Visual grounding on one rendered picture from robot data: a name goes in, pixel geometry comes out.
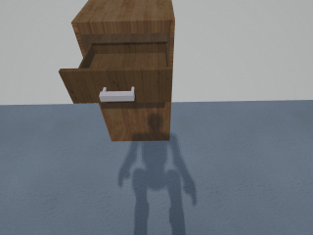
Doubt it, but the drawer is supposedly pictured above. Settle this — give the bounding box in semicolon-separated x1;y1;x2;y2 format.
59;41;173;104

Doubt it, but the handle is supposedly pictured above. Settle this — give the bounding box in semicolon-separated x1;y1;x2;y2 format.
99;86;135;102

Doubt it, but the cabinet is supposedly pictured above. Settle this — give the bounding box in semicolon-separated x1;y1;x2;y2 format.
71;0;175;142

